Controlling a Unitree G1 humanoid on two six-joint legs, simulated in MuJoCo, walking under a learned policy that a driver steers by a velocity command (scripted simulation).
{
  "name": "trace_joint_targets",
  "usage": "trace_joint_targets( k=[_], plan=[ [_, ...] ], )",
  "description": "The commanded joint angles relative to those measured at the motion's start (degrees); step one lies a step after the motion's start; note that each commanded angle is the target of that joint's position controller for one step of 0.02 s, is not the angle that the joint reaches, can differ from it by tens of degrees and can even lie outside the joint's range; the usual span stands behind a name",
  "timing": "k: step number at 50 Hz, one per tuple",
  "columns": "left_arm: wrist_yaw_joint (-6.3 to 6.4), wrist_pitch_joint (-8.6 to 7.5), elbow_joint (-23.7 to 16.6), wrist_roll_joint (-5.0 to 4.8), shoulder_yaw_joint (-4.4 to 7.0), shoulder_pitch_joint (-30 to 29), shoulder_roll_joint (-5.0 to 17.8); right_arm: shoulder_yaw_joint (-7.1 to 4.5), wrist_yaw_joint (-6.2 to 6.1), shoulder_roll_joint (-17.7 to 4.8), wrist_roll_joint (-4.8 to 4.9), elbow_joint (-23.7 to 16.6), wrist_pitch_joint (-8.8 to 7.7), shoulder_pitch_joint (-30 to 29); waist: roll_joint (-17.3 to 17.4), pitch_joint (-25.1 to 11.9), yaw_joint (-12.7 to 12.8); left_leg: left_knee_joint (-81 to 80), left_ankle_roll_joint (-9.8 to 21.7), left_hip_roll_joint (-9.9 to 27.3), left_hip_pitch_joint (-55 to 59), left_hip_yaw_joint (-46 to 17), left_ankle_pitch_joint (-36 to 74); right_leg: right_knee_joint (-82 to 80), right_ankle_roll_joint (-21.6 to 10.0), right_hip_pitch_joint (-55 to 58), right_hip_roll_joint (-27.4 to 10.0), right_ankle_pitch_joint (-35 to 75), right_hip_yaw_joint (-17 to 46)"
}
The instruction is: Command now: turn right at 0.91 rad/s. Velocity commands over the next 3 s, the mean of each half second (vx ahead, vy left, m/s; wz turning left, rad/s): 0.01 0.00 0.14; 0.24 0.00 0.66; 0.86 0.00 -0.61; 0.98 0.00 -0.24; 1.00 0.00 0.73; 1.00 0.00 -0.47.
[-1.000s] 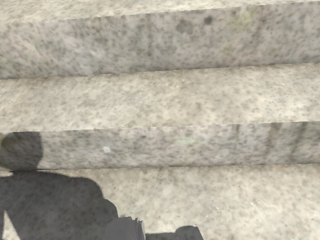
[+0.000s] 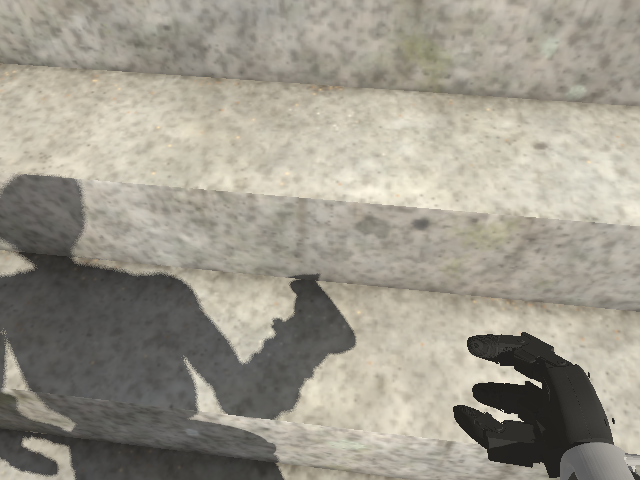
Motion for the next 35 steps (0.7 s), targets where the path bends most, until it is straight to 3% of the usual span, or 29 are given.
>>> trace_joint_targets(
  k=[1, 4, 6, 7, 8, 9, 10, 11, 12, 13, 14, 15, 16, 18, 19, 20, 22, 23, 24, 25, 26, 27, 28, 29, 30, 31, 32, 33, 35],
  plan=[
    [1.16, -0.79, -3.69, 0.2, 2.26, -0.38, 7.63, -1.25, 0.03, -3.15, -0.1, -5.6, -1.22, -4.8, -2.74, -8.69, -2.47, -9.46, 1.91, 0.57, -2.46, -0.64, 0.97, 0.81, -1.07, 13.41, -17.59, 30.02, 14.11],
    [1.44, -0.39, -3.96, 0.37, 1.5, -4.1, 6.45, -1.57, -0.56, -4.17, 1.34, -2.36, -0.85, -0.76, -5.53, -11.48, -2.69, -31.37, 2.6, 1.55, 12.81, 2.86, -0.45, -2.34, 4.03, 10.53, -17.47, 41.38, 6.16],
    [0.84, -0.46, -2.9, 0.87, 1.03, -3.15, 5.54, -2.84, -1.63, -5.88, 4.05, 0.7, -0.63, 4.62, -7.26, -14.34, -3.16, -51.1, 3.05, 2.03, 28.31, 5.45, -1.22, -2.66, 6.12, 10.12, -16.72, 61.38, 2.63],
    [0.2, -1.0, -1.34, 0.48, 1.05, 0.34, 5.55, -3.47, -1.82, -6.88, 5.26, 2.3, -0.95, 5.84, -4.21, -15.86, -3.08, -60.26, 2.46, 3.26, 29.64, 5.04, 4.33, 1.27, 5.35, 17.01, -16.89, 60.39, 1.83],
    [-0.74, -1.46, -1.19, -0.47, 0.68, 0.52, 5.43, -3.46, -1.59, -6.43, 5.14, 4.84, -1.59, 8.76, 1.74, -17.72, -4.81, -69.27, 3.0, 3.87, 33.74, 4.14, 11.93, 7.28, 6.02, 21.3, -15.14, 57.22, -3.2],
    [-1.92, -2.02, -1.1, -0.52, 0.21, 0.75, 4.11, -3.06, -1.53, -4.84, 5.14, 6.4, -2.13, 8.46, 6.06, -17.53, -5.2, -77.88, 5.62, 8.3, 37.88, 0.37, 22.33, 14.47, 7.32, 19.75, -12.93, 32.55, -5.63],
    [-3.03, -2.22, -1.03, -1.29, -0.37, 0.78, 2.05, -2.55, -1.95, -3.77, 3.98, 7.42, -1.97, 7.01, 12.67, -15.13, -3.86, -72.22, 10.81, 16.24, 46.86, -6.84, 48.57, 23.88, 9.15, 3.73, -10.5, -7.1, -9.32],
    [-3.21, -2.33, 0.31, -2.58, -0.57, 6.24, 2.12, -2.31, -2.35, -3.23, 1.88, 7.07, -1.91, 10.1, 19.8, -17.82, -5.22, -64.97, 21.62, 29.06, 54.96, -15.19, 85.59, 37.75, 12.43, -9.51, -8.95, -26.97, -13.37],
    [-3.38, -2.36, 2.19, -1.08, -0.44, 7.6, 6.2, -2.1, -2.85, -1.78, 0.6, 6.46, -2.11, 13.05, 13.17, -20.54, -8.39, -67.04, 27.24, 34.34, 49.36, -21.24, 80.81, 43.79, 11.95, -10.74, -14.98, -24.79, -15.41],
    [-3.29, -1.84, 1.43, -0.6, -0.75, 2.06, 6.46, -2.54, -2.81, -2.91, 0.62, 6.36, -2.69, 11.23, 7.13, -15.92, -8.3, -68.36, 26.87, 31.44, 42.45, -23.6, 66.61, 48.59, 10.96, -11.65, -18.33, -20.64, -17.25],
    [-3.11, -1.17, -1.26, 0.45, -1.28, -4.36, 6.39, -3.33, -2.34, -5.51, 0.7, 5.13, -3.14, 7.26, 1.43, -11.52, -7.92, -69.54, 24.27, 26.71, 37.26, -21.56, 56.53, 53.67, 9.8, -14.17, -17.61, -18.76, -20.56],
    [-3.17, -0.45, -4.55, 1.64, -1.56, -9.57, 6.1, -4.73, -2.16, -9.52, 0.89, 4.23, -3.18, 5.38, -2.64, -8.41, -7.74, -69.55, 22.09, 22.95, 33.07, -20.33, 50.38, 58.13, 9.26, -15.25, -17.26, -16.79, -22.88],
    [-3.91, 0.48, -7.2, 1.87, -2.65, -10.48, 4.48, -6.42, -1.92, -13.85, 1.07, 5.56, -2.2, 7.47, -6.48, -5.45, -5.95, -70.29, 17.2, 17.13, 33.33, -15.71, 34.57, 47.29, 8.71, -17.08, -18.0, -16.89, -25.78],
    [-4.22, 1.22, -9.29, 0.87, -4.5, -13.14, 1.26, -7.97, -1.73, -15.43, 1.42, 7.2, -0.44, 12.96, -0.62, -0.67, -8.23, -71.7, 13.0, 9.83, 28.97, -11.94, 16.31, 25.75, 6.23, -13.56, -15.99, -23.92, -31.74],
    [-4.13, 1.44, -10.12, 0.0, -5.26, -13.83, -0.14, -8.64, -1.97, -15.5, 1.03, 8.47, 0.16, 16.96, 3.91, -0.04, -9.96, -72.45, 12.57, 9.33, 29.87, -13.8, 11.75, 18.15, 5.61, -12.58, -14.18, -26.69, -33.69],
    [-3.7, 1.55, -10.23, -0.82, -5.53, -11.92, -0.92, -9.12, -2.05, -15.56, 0.31, 8.98, 0.83, 18.32, 8.54, -0.88, -9.94, -71.53, 12.14, 9.4, 31.61, -15.31, 12.72, 11.68, 5.48, -10.58, -13.13, -24.79, -34.02],
    [-2.14, 0.34, -8.26, -0.78, -4.92, -4.62, 0.29, -9.15, -1.15, -13.39, 0.8, 8.18, 0.69, 14.61, 11.98, -7.39, -6.02, -64.72, 9.14, 9.8, 27.58, -16.18, 18.33, 3.58, 2.9, 2.95, -14.81, -5.98, -30.69],
    [-1.45, -0.1, -8.06, 0.09, -4.18, -2.74, 2.87, -8.97, -0.59, -11.38, 1.85, 7.6, -0.02, 12.96, 6.95, -9.58, -4.34, -57.46, 6.16, 7.84, 19.83, -13.6, 10.04, 1.36, 1.36, 11.31, -19.68, -0.98, -25.55],
    [-1.09, 0.1, -8.61, 1.95, -2.45, -1.27, 8.97, -8.72, -0.14, -7.98, 3.08, 5.33, -0.74, 11.41, -9.72, -12.57, -2.24, -40.31, 1.88, 0.44, 5.03, -4.98, -10.43, -1.64, -3.97, 20.76, -33.18, 16.42, -12.43],
    [-0.97, 0.03, -11.81, 3.58, -1.56, -4.23, 9.93, -8.78, -0.71, -10.04, 1.34, 4.35, -1.16, 14.13, -20.01, -18.26, -1.05, -14.87, -1.23, 1.23, 5.26, 2.61, -20.98, -4.68, -12.48, 12.3, -47.48, 15.78, -1.27],
    [-0.52, -0.12, -13.63, 3.45, -3.02, -8.7, 4.53, -9.67, -0.88, -11.44, -0.05, 5.96, -0.9, 16.48, -11.88, -15.96, -4.85, -1.88, -2.19, 4.7, 6.18, -0.81, -14.94, -6.05, -12.85, 5.71, -44.26, 3.54, -2.53],
    [-0.1, -0.05, -13.93, 3.51, -4.08, -13.31, 1.81, -9.62, -1.09, -10.15, -0.8, 6.45, 0.48, 16.09, -7.57, -8.44, -7.72, 6.61, -2.88, 5.47, 4.17, -1.79, -9.1, -5.65, -10.12, -1.1, -38.37, -8.9, -8.89],
    [0.24, -0.11, -13.4, 3.69, -4.31, -15.2, 1.34, -9.3, -0.69, -10.65, -1.11, 5.83, 1.7, 17.03, -2.35, -3.04, -10.23, 5.76, -3.48, 5.38, 2.84, -0.86, -4.04, -4.82, -6.99, -4.89, -34.23, -10.76, -15.69],
    [0.78, -0.01, -11.71, 3.63, -3.85, -14.19, 3.41, -8.48, -0.49, -8.63, -0.74, 3.89, 2.72, 16.91, -3.84, 0.76, -11.75, 4.14, -4.12, 5.28, 1.65, -1.59, 1.14, -1.56, -8.19, -7.24, -31.39, -11.46, -18.81],
    [0.79, -0.27, -11.84, 3.19, -4.25, -12.78, 2.75, -8.24, 0.12, -9.84, -0.16, 3.96, 3.16, 16.91, -0.35, 1.98, -10.82, -1.15, -5.0, 4.78, -0.31, -0.34, 1.54, -1.82, -7.71, -5.06, -31.01, -13.2, -20.29],
    [1.08, -0.01, -12.05, 3.57, -3.98, -11.25, 3.15, -8.33, 0.4, -9.61, 0.16, 3.68, 3.16, 16.36, -1.14, 1.33, -9.3, -1.96, -5.78, 4.54, -2.33, 1.76, 3.02, -1.34, -8.22, -2.11, -32.67, -15.97, -19.45],
    [0.7, -0.15, -11.34, 3.14, -3.75, -9.7, 3.23, -8.36, 0.59, -10.08, -0.52, 3.71, 3.14, 16.57, -1.13, 0.84, -8.62, -0.6, -6.37, 4.26, -3.36, 3.24, 6.46, 0.12, -8.58, -0.15, -32.84, -15.6, -20.88],
    [0.72, -1.09, -11.12, 2.83, -3.16, -9.71, 3.67, -8.34, 0.6, -9.28, -1.16, 2.62, 3.18, 15.72, -2.39, -0.82, -9.42, 0.69, -6.18, 6.1, -2.21, -0.17, 11.68, 1.67, -6.93, -0.78, -34.95, -16.33, -20.14],
    [0.45, -1.89, -11.17, 2.84, -2.61, -10.34, 4.31, -8.53, 0.39, -9.98, -1.23, 1.06, 3.41, 15.31, -4.01, -2.76, -9.82, 0.52, -6.06, 7.37, -1.53, -0.66, 13.81, 2.84, -6.3, -0.49, -37.89, -18.18, -19.87]
  ],
)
